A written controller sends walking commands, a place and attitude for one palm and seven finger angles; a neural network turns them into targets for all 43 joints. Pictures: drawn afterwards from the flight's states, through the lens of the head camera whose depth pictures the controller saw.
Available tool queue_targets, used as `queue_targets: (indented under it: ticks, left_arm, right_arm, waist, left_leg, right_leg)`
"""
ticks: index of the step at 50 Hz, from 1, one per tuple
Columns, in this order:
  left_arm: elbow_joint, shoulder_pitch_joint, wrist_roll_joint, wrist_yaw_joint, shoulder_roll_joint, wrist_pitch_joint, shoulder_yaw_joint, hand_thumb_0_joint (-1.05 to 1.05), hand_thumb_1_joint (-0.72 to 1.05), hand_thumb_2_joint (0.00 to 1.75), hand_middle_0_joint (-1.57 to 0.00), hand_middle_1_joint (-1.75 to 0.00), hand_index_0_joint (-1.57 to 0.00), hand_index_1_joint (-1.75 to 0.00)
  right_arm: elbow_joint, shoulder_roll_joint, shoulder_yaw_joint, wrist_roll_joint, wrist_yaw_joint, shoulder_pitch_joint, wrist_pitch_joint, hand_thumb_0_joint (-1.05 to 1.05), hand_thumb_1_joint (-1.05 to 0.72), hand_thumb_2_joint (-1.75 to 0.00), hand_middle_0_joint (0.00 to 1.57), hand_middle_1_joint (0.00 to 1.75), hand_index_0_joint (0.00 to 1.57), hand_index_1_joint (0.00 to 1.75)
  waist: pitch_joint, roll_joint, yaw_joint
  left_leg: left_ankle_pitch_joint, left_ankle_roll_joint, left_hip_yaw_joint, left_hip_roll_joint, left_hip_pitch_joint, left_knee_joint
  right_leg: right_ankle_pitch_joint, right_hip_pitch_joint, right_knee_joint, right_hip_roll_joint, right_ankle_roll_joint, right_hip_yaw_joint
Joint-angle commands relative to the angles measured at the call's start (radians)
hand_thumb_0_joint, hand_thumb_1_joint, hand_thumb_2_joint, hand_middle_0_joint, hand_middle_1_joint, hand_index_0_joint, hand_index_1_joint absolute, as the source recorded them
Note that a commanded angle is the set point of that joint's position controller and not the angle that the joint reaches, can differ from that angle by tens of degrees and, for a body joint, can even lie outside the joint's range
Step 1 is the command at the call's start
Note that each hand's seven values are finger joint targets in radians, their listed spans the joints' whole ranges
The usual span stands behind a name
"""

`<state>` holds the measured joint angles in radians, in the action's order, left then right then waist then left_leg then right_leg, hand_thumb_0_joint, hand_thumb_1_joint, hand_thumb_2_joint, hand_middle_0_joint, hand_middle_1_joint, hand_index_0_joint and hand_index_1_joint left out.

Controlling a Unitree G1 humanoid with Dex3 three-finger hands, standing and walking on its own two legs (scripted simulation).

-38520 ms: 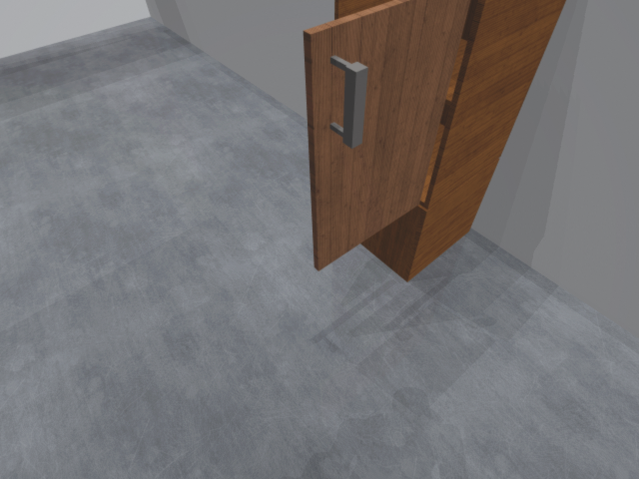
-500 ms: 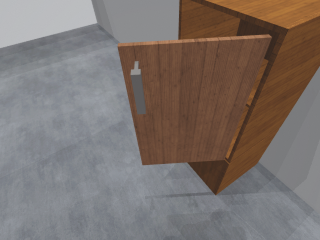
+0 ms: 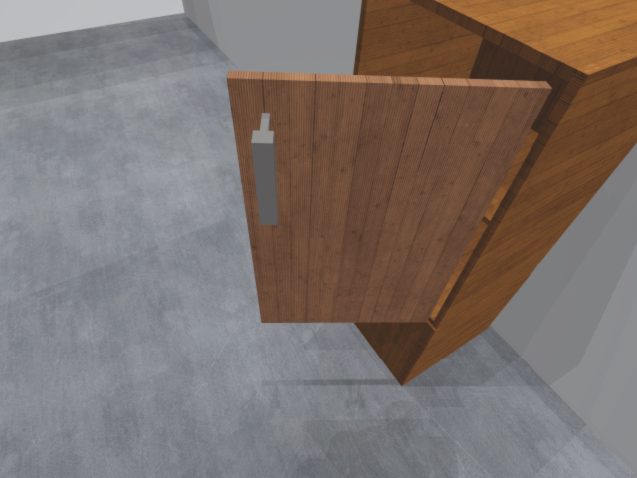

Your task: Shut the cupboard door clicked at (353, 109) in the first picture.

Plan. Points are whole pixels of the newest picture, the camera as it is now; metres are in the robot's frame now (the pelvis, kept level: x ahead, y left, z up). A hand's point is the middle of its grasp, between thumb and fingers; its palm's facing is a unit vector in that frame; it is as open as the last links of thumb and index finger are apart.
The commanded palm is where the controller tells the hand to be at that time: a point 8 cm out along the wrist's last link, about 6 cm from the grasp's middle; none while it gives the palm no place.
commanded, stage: shuffle to correct the standing spot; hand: left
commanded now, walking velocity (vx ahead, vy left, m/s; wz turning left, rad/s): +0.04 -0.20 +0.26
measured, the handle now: (267, 170) +0.46 +0.10 +0.14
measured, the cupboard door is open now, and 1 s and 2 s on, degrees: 60 60 60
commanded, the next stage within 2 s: come to a stop and stand still in 0.56 s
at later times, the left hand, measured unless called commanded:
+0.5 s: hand out of the picture +0.01 +0.11 -0.18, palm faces +0.10 -0.99 -0.12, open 7.4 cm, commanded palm none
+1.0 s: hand out of the picture +0.06 +0.06 -0.19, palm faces +0.13 -0.98 -0.16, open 7.3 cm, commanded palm none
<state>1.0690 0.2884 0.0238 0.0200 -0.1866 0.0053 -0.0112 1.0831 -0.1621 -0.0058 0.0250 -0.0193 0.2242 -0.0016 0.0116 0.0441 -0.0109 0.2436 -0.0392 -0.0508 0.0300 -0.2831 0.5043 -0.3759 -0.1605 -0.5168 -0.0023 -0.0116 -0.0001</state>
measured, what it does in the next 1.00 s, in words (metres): steps to the right: right foot, then left foot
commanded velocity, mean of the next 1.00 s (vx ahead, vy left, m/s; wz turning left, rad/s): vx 0.00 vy -0.05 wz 0.03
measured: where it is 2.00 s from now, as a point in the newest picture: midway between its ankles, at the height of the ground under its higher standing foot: outside the picture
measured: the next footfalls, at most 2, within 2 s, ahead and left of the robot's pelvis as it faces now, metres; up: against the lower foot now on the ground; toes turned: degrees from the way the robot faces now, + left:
right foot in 0.70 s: +0.09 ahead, -0.26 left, +0.00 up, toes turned -1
left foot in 0.98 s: +0.07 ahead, -0.06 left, +0.00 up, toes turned +8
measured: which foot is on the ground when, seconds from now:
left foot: down 0.00-0.68, up 0.70-0.96, down 0.98-1.00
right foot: down 0.00-0.32, up 0.34-0.68, down 0.70-1.00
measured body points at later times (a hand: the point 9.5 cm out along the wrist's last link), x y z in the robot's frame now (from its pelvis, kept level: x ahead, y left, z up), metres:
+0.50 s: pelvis +0.03 -0.05 +0.00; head +0.05 -0.01 +0.45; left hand +0.00 +0.17 -0.17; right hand +0.07 -0.28 -0.14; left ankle +0.02 +0.06 -0.73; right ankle +0.00 -0.19 -0.66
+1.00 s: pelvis +0.04 -0.12 -0.01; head +0.07 -0.09 +0.44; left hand +0.05 +0.11 -0.17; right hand +0.10 -0.36 -0.15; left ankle +0.03 -0.06 -0.74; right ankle +0.05 -0.26 -0.73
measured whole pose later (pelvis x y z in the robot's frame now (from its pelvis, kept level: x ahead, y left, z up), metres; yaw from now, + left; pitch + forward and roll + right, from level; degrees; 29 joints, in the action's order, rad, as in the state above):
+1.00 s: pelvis +0.04 -0.12 -0.01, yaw +4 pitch +1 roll -1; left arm 0.99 0.25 0.02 0.03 -0.18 0.01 0.04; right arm 1.01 -0.16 -0.04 0.01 -0.01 0.21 0.02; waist 0.05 0.04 0.02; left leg 0.31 -0.02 -0.10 0.03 -0.29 0.59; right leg -0.29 -0.29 -0.57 -0.05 0.02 0.08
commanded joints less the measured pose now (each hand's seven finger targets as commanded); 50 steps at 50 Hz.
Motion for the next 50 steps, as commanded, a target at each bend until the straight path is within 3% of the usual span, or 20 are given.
queue_targets:
  ticks: [1, 7, 12, 14, 15, 16, 17, 19, 22, 30, 32, 33, 34, 35, 36, 37, 39, 45, 48, 50]
  left_arm:
    - [-0.021, 0.128, 0.005, 0.007, -0.084, -0.003, 0.028, 0.0, 0.9, 0.9, -0.2, -0.3, -0.2, -0.3]
    - [-0.022, 0.192, 0.007, 0.016, -0.103, 0.001, 0.047, 0.0, 0.9, 0.9, -0.2, -0.3, -0.2, -0.3]
    - [-0.018, 0.217, 0.015, 0.023, -0.073, 0.006, 0.044, 0.0, 0.9, 0.9, -0.2, -0.3, -0.2, -0.3]
    - [-0.032, 0.174, 0.005, 0.022, -0.077, 0.011, 0.045, 0.0, 0.9, 0.9, -0.2, -0.3, -0.2, -0.3]
    - [-0.045, 0.175, -0.001, 0.018, -0.061, 0.012, 0.047, 0.0, 0.9, 0.9, -0.2, -0.3, -0.2, -0.3]
    - [-0.066, 0.179, -0.01, 0.018, -0.028, 0.005, 0.041, 0.0, 0.9, 0.9, -0.2, -0.3, -0.2, -0.3]
    - [-0.068, 0.136, 0.004, 0.025, -0.083, 0.011, 0.055, 0.0, 0.9, 0.9, -0.2, -0.3, -0.2, -0.3]
    - [-0.086, 0.083, 0.011, 0.017, -0.079, 0.027, 0.071, 0.0, 0.9, 0.9, -0.2, -0.3, -0.2, -0.3]
    - [-0.072, 0.127, 0.009, -0.01, -0.016, 0.048, 0.074, 0.0, 0.9, 0.9, -0.2, -0.3, -0.2, -0.3]
    - [-0.13, 0.03, 0.005, -0.033, -0.028, 0.045, 0.085, 0.0, 0.9, 0.9, -0.2, -0.3, -0.2, -0.3]
    - [-0.116, 0.097, 0.004, -0.033, -0.061, 0.032, 0.096, 0.0, 0.9, 0.9, -0.2, -0.3, -0.2, -0.3]
    - [-0.11, 0.139, 0.011, -0.029, -0.116, 0.021, 0.105, 0.0, 0.9, 0.9, -0.2, -0.3, -0.2, -0.3]
    - [-0.112, 0.149, 0.026, -0.016, -0.211, 0.011, 0.119, 0.0, 0.9, 0.9, -0.2, -0.3, -0.2, -0.3]
    - [-0.129, 0.15, 0.017, -0.011, -0.204, 0.01, 0.108, 0.0, 0.9, 0.9, -0.2, -0.3, -0.2, -0.3]
    - [-0.143, 0.081, 0.015, -0.01, -0.18, 0.006, 0.097, 0.0, 0.9, 0.9, -0.2, -0.3, -0.2, -0.3]
    - [-0.142, 0.02, 0.013, -0.005, -0.155, -0.01, 0.093, 0.0, 0.9, 0.9, -0.2, -0.3, -0.2, -0.3]
    - [-0.15, -0.04, 0.008, 0.007, -0.124, -0.027, 0.082, 0.0, 0.9, 0.9, -0.2, -0.3, -0.2, -0.3]
    - [-0.117, 0.061, 0.009, 0.024, -0.173, -0.023, 0.092, 0.0, 0.9, 0.9, -0.2, -0.3, -0.2, -0.3]
    - [-0.12, -0.002, -0.006, 0.025, -0.164, -0.007, 0.09, 0.0, 0.9, 0.9, -0.2, -0.3, -0.2, -0.3]
    - [-0.145, -0.009, -0.012, 0.019, -0.101, 0.008, 0.08, 0.0, 0.9, 0.9, -0.2, -0.3, -0.2, -0.3]
  right_arm:
    - [-0.046, -0.172, -0.045, -0.003, -0.023, 0.042, -0.013, 0.0, -0.9, -0.9, 0.2, 0.3, 0.2, 0.3]
    - [-0.065, -0.073, -0.03, -0.005, -0.025, 0.009, -0.009, 0.0, -0.9, -0.9, 0.2, 0.3, 0.2, 0.3]
    - [-0.065, -0.046, -0.027, -0.006, -0.034, -0.005, -0.005, 0.0, -0.9, -0.9, 0.2, 0.3, 0.2, 0.3]
    - [-0.022, -0.053, -0.032, -0.003, -0.04, 0.11, -0.009, 0.0, -0.9, -0.9, 0.2, 0.3, 0.2, 0.3]
    - [0.0, -0.113, -0.048, 0.004, -0.05, 0.197, -0.014, 0.0, -0.9, -0.9, 0.2, 0.3, 0.2, 0.3]
    - [0.013, -0.188, -0.061, 0.006, -0.058, 0.274, -0.013, 0.0, -0.9, -0.9, 0.2, 0.3, 0.2, 0.3]
    - [0.026, -0.183, -0.055, 0.002, -0.056, 0.294, -0.009, 0.0, -0.9, -0.9, 0.2, 0.3, 0.2, 0.3]
    - [-0.008, -0.144, -0.051, -0.002, -0.06, 0.184, -0.016, 0.0, -0.9, -0.9, 0.2, 0.3, 0.2, 0.3]
    - [-0.057, -0.148, -0.055, 0.006, -0.051, 0.046, -0.028, 0.0, -0.9, -0.9, 0.2, 0.3, 0.2, 0.3]
    - [-0.097, -0.219, -0.102, 0.018, -0.028, 0.036, 0.002, 0.0, -0.9, -0.9, 0.2, 0.3, 0.2, 0.3]
    - [-0.105, -0.217, -0.111, 0.016, -0.023, 0.021, 0.012, 0.0, -0.9, -0.9, 0.2, 0.3, 0.2, 0.3]
    - [-0.111, -0.177, -0.105, 0.011, -0.019, 0.035, 0.016, 0.0, -0.9, -0.9, 0.2, 0.3, 0.2, 0.3]
    - [-0.139, -0.064, -0.082, 0.01, -0.016, 0.048, 0.023, 0.0, -0.9, -0.9, 0.2, 0.3, 0.2, 0.3]
    - [-0.164, -0.063, -0.071, 0.004, -0.017, 0.016, 0.029, 0.0, -0.9, -0.9, 0.2, 0.3, 0.2, 0.3]
    - [-0.161, -0.05, -0.068, 0.002, -0.006, 0.028, 0.028, 0.0, -0.9, -0.9, 0.2, 0.3, 0.2, 0.3]
    - [-0.139, -0.049, -0.064, 0.006, 0.004, 0.042, 0.025, 0.0, -0.9, -0.9, 0.2, 0.3, 0.2, 0.3]
    - [-0.115, -0.075, -0.063, 0.005, 0.013, 0.072, 0.014, 0.0, -0.9, -0.9, 0.2, 0.3, 0.2, 0.3]
    - [-0.126, -0.037, -0.033, -0.015, 0.006, 0.011, 0.005, 0.0, -0.9, -0.9, 0.2, 0.3, 0.2, 0.3]
    - [-0.098, -0.049, -0.035, -0.019, 0.001, 0.102, 0.005, 0.0, -0.9, -0.9, 0.2, 0.3, 0.2, 0.3]
    - [-0.109, -0.132, -0.052, -0.009, -0.004, 0.107, 0.001, 0.0, -0.9, -0.9, 0.2, 0.3, 0.2, 0.3]
  waist:
    - [-0.005, -0.091, 0.016]
    - [0.01, 0.171, 0.038]
    - [0.043, 0.083, 0.031]
    - [-0.002, 0.041, -0.034]
    - [-0.049, -0.096, -0.067]
    - [-0.09, -0.326, -0.074]
    - [-0.068, -0.271, -0.078]
    - [0.067, -0.173, -0.034]
    - [0.066, -0.168, 0.034]
    - [0.036, -0.262, 0.004]
    - [-0.017, -0.178, 0.042]
    - [-0.038, -0.002, 0.062]
    - [-0.024, 0.339, 0.063]
    - [-0.07, 0.278, 0.091]
    - [-0.037, 0.151, 0.051]
    - [-0.042, 0.17, 0.019]
    - [-0.032, 0.232, 0.004]
    - [-0.041, 0.066, 0.059]
    - [-0.053, 0.073, 0.01]
    - [-0.05, -0.162, 0.013]
  left_leg:
    - [-0.159, -0.079, 0.24, -0.228, 0.068, -0.103]
    - [0.11, 0.002, -0.014, -0.05, -0.159, 0.194]
    - [0.203, 0.008, -0.048, -0.066, -0.18, 0.224]
    - [-0.068, -0.005, -0.043, -0.079, 0.039, 0.026]
    - [-0.387, -0.073, 0.137, -0.227, 0.246, -0.038]
    - [-0.824, -0.211, 0.413, -0.476, 0.389, -0.078]
    - [-0.915, -0.243, 0.412, -0.513, 0.306, -0.094]
    - [-0.691, -0.216, 0.322, -0.487, 0.121, -0.138]
    - [-0.452, -0.136, 0.151, -0.379, -0.028, -0.185]
    - [-0.104, -0.085, 0.122, -0.332, -0.074, -0.149]
    - [-0.027, -0.027, 0.085, -0.284, -0.127, -0.016]
    - [0.121, 0.017, 0.012, -0.189, -0.183, 0.147]
    - [0.382, 0.064, -0.092, -0.038, -0.334, 0.426]
    - [0.408, 0.037, 0.033, -0.056, -0.272, 0.569]
    - [0.313, 0.028, 0.058, -0.079, -0.268, 0.603]
    - [0.234, 0.033, 0.047, -0.086, -0.257, 0.608]
    - [0.167, 0.05, 0.033, -0.1, -0.236, 0.561]
    - [0.203, 0.07, -0.019, -0.044, -0.138, 0.19]
    - [-0.021, 0.053, -0.024, -0.037, 0.096, -0.07]
    - [-0.296, -0.031, 0.158, -0.218, 0.184, -0.13]
  right_leg:
    - [0.101, -0.084, 0.051, -0.047, -0.016, 0.007]
    - [0.541, 0.086, 0.145, -0.18, -0.095, -0.119]
    - [0.941, 0.123, 0.044, -0.171, -0.173, -0.082]
    - [0.893, 0.033, -0.097, -0.118, -0.112, -0.02]
    - [0.661, -0.155, -0.254, -0.057, -0.048, 0.017]
    - [-0.025, -0.359, -0.505, 0.022, 0.009, 0.071]
    - [-0.205, -0.359, -0.638, 0.01, -0.007, -0.036]
    - [-0.152, -0.386, -0.678, -0.038, 0.0, -0.065]
    - [-0.018, -0.287, -0.604, -0.052, 0.022, -0.028]
    - [0.049, -0.167, -0.193, -0.032, 0.046, 0.092]
    - [0.142, -0.016, -0.01, -0.011, 0.04, 0.106]
    - [0.176, 0.039, 0.118, -0.085, 0.027, 0.035]
    - [0.271, 0.054, 0.218, -0.294, -0.051, -0.235]
    - [0.217, -0.059, 0.256, -0.358, -0.118, -0.299]
    - [0.062, -0.108, 0.278, -0.326, -0.135, -0.235]
    - [0.017, -0.11, 0.276, -0.274, -0.109, -0.241]
    - [0.175, -0.086, 0.235, -0.258, -0.106, -0.166]
    - [0.715, 0.055, 0.099, -0.327, -0.186, -0.182]
    - [0.558, -0.072, 0.041, -0.264, -0.121, -0.128]
    - [0.222, -0.21, -0.071, -0.116, -0.029, -0.009]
